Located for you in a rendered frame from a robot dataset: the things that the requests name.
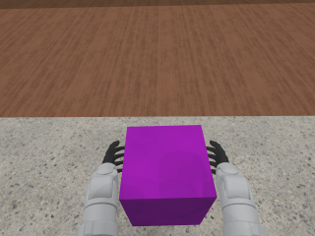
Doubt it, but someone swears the left robot forearm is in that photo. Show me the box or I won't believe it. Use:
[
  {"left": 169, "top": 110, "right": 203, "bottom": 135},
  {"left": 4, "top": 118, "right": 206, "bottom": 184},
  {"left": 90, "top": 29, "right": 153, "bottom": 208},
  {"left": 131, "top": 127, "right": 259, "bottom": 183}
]
[{"left": 76, "top": 162, "right": 119, "bottom": 236}]

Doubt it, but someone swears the carton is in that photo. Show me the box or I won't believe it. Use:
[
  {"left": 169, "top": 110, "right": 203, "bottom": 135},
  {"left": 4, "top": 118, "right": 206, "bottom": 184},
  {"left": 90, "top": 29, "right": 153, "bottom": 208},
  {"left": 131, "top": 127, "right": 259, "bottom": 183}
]
[{"left": 119, "top": 125, "right": 218, "bottom": 227}]

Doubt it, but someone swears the left robot hand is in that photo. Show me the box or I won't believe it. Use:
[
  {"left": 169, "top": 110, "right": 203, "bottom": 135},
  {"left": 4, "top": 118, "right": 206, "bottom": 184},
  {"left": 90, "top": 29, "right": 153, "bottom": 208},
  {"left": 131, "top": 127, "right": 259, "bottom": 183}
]
[{"left": 102, "top": 141, "right": 125, "bottom": 173}]

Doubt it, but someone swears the right robot hand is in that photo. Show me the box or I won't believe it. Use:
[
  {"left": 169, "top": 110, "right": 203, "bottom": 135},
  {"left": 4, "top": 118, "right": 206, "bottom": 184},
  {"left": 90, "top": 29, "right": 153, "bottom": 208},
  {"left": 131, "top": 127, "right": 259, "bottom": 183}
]
[{"left": 206, "top": 140, "right": 229, "bottom": 175}]

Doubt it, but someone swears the right robot forearm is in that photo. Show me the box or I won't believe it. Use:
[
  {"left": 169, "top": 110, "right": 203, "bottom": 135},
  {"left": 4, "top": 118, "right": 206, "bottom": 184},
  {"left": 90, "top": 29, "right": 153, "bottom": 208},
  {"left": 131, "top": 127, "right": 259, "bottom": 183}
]
[{"left": 216, "top": 162, "right": 267, "bottom": 236}]

